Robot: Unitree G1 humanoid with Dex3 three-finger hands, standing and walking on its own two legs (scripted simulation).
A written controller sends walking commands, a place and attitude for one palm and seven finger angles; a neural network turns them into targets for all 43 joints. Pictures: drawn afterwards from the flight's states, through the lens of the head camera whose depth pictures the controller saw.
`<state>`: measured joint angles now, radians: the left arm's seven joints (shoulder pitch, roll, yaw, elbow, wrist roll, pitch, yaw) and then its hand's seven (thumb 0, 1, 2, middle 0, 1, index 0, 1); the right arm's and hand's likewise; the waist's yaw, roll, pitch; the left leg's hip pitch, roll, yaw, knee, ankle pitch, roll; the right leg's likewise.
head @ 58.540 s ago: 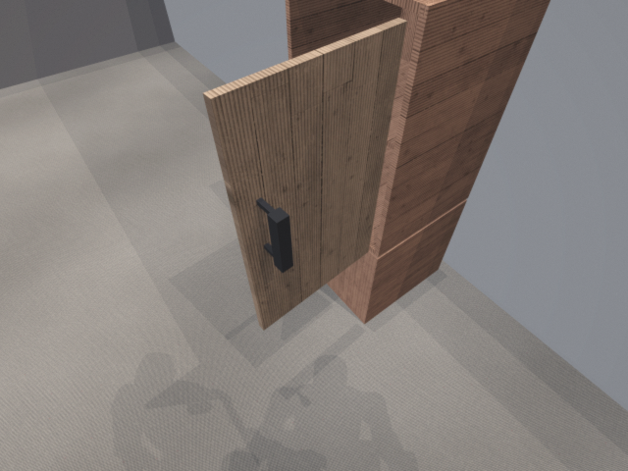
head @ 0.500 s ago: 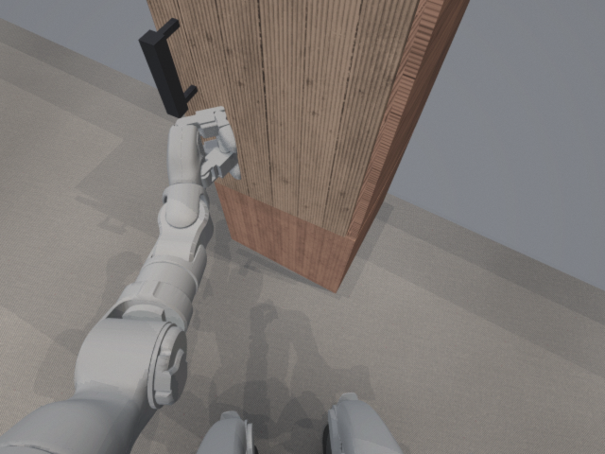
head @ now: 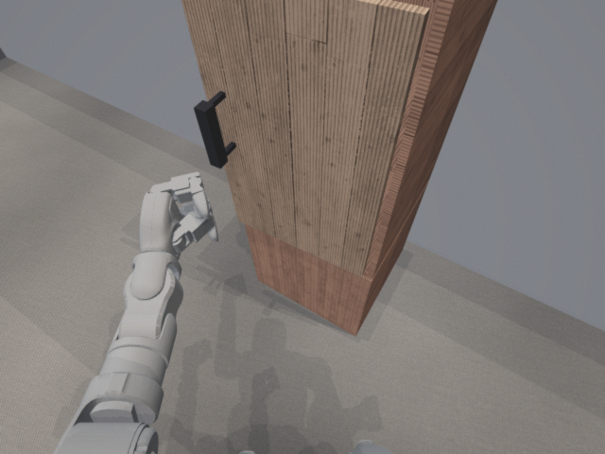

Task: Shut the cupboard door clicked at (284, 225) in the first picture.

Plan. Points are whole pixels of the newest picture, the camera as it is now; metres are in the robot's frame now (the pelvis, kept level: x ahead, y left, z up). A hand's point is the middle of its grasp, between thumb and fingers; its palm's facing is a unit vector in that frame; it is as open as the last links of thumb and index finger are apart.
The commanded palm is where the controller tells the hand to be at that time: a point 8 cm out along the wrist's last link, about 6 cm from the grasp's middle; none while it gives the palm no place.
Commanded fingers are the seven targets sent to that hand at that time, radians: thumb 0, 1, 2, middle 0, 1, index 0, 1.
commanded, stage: draw the hand back to the body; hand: left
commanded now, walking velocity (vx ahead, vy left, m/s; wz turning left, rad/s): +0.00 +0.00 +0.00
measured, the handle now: (219, 129) +0.65 +0.15 +0.03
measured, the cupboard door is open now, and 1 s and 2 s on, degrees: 3 3 3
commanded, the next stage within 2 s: step back with the hand held close in 1.22 s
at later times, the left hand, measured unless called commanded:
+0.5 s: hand (78, 284) +0.28 +0.22 +0.15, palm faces +0.27 -0.93 -0.26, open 3.7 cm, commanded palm +0.23 +0.26 +0.17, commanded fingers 0.00 0.90 0.90 -0.64 -0.78 -0.64 -0.78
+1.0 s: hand out of the picture +0.19 +0.29 +0.21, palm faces +0.53 -0.74 -0.41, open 7.1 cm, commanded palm +0.15 +0.31 +0.22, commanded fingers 0.00 0.90 0.90 -0.20 -0.30 -0.20 -0.30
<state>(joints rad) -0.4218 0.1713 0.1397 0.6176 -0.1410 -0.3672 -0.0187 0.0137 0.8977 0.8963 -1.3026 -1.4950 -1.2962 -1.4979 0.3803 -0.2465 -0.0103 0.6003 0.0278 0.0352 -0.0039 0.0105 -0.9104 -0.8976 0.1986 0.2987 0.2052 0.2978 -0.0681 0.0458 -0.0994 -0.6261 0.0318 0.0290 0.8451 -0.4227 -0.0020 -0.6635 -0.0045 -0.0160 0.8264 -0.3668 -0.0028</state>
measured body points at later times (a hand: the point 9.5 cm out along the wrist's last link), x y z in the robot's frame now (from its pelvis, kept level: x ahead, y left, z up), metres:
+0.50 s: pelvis +0.02 +0.01 +0.04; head +0.01 -0.01 +0.49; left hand +0.26 +0.27 +0.17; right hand +0.23 -0.19 -0.04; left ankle -0.01 +0.12 -0.70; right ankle +0.02 -0.12 -0.70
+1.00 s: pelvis +0.02 +0.01 +0.04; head +0.00 -0.03 +0.49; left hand +0.16 +0.33 +0.23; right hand +0.21 -0.21 -0.05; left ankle -0.01 +0.12 -0.70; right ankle +0.02 -0.12 -0.70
